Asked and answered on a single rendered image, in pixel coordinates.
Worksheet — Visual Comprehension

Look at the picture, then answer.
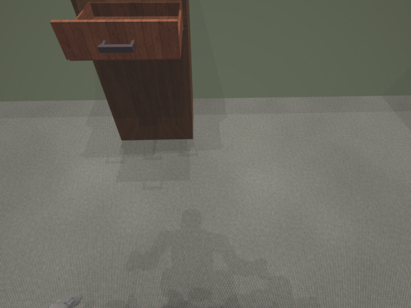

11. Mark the left robot hand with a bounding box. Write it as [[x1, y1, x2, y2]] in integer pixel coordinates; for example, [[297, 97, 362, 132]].
[[49, 295, 82, 308]]

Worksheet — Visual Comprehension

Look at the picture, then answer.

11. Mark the cabinet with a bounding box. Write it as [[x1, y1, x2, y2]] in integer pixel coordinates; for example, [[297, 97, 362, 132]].
[[71, 0, 193, 141]]

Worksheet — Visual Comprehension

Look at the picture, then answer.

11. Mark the drawer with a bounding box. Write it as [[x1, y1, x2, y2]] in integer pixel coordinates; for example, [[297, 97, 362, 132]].
[[50, 2, 183, 61]]

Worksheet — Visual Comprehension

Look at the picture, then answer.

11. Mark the handle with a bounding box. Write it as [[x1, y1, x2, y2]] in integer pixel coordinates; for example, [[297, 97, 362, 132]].
[[98, 40, 135, 53]]

